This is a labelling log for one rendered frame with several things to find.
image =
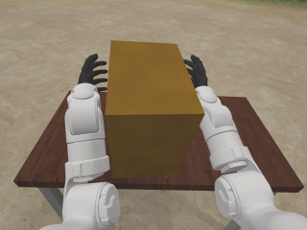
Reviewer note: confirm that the robot left hand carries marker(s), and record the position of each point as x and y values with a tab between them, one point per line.
87	74

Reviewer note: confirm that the robot right upper arm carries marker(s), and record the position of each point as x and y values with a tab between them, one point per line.
246	197

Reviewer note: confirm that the carton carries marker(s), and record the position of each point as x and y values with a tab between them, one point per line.
152	109

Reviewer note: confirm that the robot right hand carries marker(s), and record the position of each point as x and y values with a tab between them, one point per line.
198	73

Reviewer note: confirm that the robot left upper arm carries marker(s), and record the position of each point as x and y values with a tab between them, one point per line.
89	206

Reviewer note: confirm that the robot right forearm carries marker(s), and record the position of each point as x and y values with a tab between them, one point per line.
228	154

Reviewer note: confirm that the robot left forearm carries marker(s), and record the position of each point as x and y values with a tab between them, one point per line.
85	137

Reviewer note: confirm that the table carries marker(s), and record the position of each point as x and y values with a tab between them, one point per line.
45	166

